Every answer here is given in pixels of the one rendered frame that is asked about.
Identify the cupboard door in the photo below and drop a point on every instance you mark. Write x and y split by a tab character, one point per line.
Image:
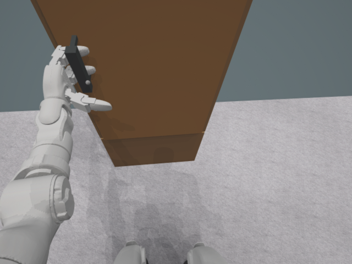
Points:
158	62

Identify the handle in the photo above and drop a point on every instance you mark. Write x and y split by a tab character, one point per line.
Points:
75	60

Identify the left robot thigh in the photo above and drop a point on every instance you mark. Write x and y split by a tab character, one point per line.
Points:
132	254

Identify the left robot upper arm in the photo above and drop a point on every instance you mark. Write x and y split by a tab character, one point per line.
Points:
32	211

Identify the robot right shin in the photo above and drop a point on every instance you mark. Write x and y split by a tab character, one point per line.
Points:
198	244

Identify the left robot hand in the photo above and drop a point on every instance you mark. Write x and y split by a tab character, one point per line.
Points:
56	81

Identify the robot left forearm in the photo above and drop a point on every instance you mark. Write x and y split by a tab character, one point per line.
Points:
52	148

